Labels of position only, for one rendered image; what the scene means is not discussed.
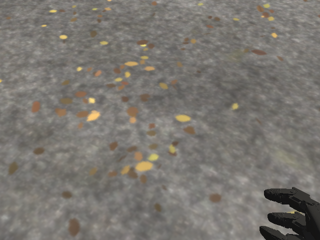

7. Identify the right robot hand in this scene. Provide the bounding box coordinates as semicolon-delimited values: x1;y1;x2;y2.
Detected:
259;187;320;240

